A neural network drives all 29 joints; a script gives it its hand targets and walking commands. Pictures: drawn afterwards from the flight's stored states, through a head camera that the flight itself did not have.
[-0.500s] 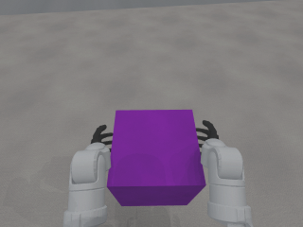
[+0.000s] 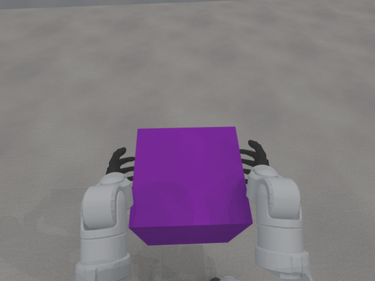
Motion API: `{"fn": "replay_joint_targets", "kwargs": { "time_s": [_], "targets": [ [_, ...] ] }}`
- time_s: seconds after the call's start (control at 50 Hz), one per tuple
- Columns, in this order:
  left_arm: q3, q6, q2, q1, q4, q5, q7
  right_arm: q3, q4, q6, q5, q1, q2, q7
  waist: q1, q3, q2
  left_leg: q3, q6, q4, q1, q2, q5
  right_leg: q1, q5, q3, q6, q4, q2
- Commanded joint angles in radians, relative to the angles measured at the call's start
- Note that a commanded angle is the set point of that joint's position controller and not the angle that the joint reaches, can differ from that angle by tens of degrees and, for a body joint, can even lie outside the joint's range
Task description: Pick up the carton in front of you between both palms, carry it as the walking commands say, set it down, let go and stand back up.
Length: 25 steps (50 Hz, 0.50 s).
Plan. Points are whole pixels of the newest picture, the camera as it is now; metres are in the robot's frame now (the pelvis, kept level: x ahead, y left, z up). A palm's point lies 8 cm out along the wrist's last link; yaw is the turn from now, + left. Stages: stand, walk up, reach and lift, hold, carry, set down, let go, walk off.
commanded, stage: carry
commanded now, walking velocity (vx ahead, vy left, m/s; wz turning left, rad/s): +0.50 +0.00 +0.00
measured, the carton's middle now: (187, 191) +0.32 +0.00 -0.01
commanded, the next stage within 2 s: none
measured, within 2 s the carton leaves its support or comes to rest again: neither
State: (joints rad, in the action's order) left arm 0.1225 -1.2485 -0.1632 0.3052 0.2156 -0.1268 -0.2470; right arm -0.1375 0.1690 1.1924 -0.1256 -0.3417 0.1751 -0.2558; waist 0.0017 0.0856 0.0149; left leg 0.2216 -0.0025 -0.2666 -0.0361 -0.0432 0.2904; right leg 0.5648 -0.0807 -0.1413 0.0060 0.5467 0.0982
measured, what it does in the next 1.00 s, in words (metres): walks ahead: right foot, then left foot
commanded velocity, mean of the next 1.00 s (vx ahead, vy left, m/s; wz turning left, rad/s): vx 0.50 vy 0.00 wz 0.00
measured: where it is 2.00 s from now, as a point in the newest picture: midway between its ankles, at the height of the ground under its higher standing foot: (183, 169)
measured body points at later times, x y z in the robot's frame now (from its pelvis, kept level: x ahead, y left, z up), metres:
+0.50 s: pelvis +0.31 -0.01 +0.00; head +0.32 -0.01 +0.45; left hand +0.61 +0.14 +0.08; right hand +0.62 -0.15 +0.09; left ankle +0.45 +0.11 -0.72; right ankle +0.18 -0.11 -0.74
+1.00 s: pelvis +0.64 +0.00 -0.01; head +0.64 +0.00 +0.44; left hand +0.94 +0.15 +0.08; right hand +0.95 -0.14 +0.08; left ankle +0.48 +0.10 -0.74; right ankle +0.78 -0.11 -0.73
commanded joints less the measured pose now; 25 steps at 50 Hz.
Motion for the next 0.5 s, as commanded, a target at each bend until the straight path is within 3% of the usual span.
{"fn": "replay_joint_targets", "kwargs": {
  "time_s": [0.0,0.02,0.04,0.06,0.08,0.1,0.14,0.16,0.2,0.28,0.4,0.48],
  "targets": [
    [-0.672,0.014,-0.995,0.544,0.029,0.456,0.409,0.643,-0.031,0.039,0.422,-0.390,1.009,0.425,0.016,0.222,-0.165,-0.070,0.078,-0.054,0.167,-0.206,-0.471,-0.107,0.013,-0.073,-0.025,-0.100,-0.043],
    [-0.665,0.011,-0.995,0.535,0.003,0.456,0.415,0.646,-0.043,0.042,0.420,-0.400,1.006,0.424,0.001,0.234,-0.139,-0.024,0.055,-0.162,0.122,-0.180,-0.501,-0.236,0.011,-0.119,-0.028,-0.158,-0.077],
    [-0.656,0.009,-0.994,0.534,-0.023,0.454,0.422,0.649,-0.057,0.044,0.417,-0.397,1.002,0.425,-0.003,0.277,-0.096,0.011,0.025,-0.302,0.009,-0.149,-0.499,-0.441,-0.029,-0.118,-0.033,-0.147,-0.081],
    [-0.644,0.009,-0.986,0.516,-0.051,0.447,0.426,0.650,-0.063,0.047,0.419,-0.421,0.993,0.428,-0.026,0.336,0.026,0.014,-0.009,-0.537,-0.166,-0.114,-0.263,-0.630,-0.110,0.118,-0.058,-0.188,0.090],
    [-0.637,0.018,-0.973,0.529,-0.088,0.438,0.429,0.661,-0.047,0.058,0.428,-0.475,1.004,0.430,-0.033,0.387,0.290,-0.030,-0.048,-0.784,-0.509,0.018,0.051,-0.872,-0.183,0.542,-0.193,-0.270,0.318],
    [-0.627,0.023,-0.996,0.514,-0.096,0.439,0.431,0.659,-0.050,0.056,0.428,-0.487,1.002,0.432,-0.033,0.358,0.290,-0.133,-0.028,-0.924,-0.656,0.023,0.217,-0.879,-0.088,0.604,-0.230,-0.315,0.337],
    [-0.620,0.036,-1.040,0.557,-0.061,0.444,0.431,0.668,-0.035,0.042,0.450,-0.526,1.040,0.434,-0.030,0.339,0.121,-0.205,0.016,-0.960,-0.690,-0.057,0.152,-0.794,0.076,0.423,-0.190,-0.273,0.293],
    [-0.625,0.043,-1.062,0.584,-0.039,0.447,0.430,0.669,-0.025,0.035,0.459,-0.536,1.052,0.435,-0.026,0.325,0.055,-0.214,0.017,-0.903,-0.664,-0.091,0.086,-0.724,0.079,0.352,-0.163,-0.290,0.275],
    [-0.630,0.054,-1.078,0.629,0.016,0.464,0.428,0.668,-0.002,0.024,0.473,-0.548,1.084,0.432,-0.022,0.330,0.071,-0.187,0.006,-0.807,-0.602,-0.091,0.012,-0.654,0.044,0.240,-0.136,-0.333,0.238],
    [-0.634,0.055,-1.057,0.622,0.077,0.475,0.425,0.669,0.049,0.017,0.457,-0.529,1.086,0.407,-0.018,0.311,0.112,-0.129,-0.020,-0.595,-0.620,-0.082,-0.078,-0.670,0.033,0.130,-0.155,-0.377,0.206],
    [-0.634,0.026,-1.008,0.517,0.056,0.439,0.415,0.677,0.036,0.046,0.439,-0.441,1.044,0.404,-0.021,0.248,0.125,-0.058,-0.006,-0.299,-0.558,-0.031,-0.246,-0.732,0.260,0.018,-0.122,-0.341,0.154],
    [-0.639,0.018,-1.003,0.494,-0.004,0.424,0.419,0.663,-0.023,0.058,0.440,-0.429,1.030,0.426,-0.022,0.212,0.135,0.012,0.026,-0.167,-0.404,0.007,-0.255,-0.729,0.396,-0.036,-0.073,-0.214,0.138]
  ]
}}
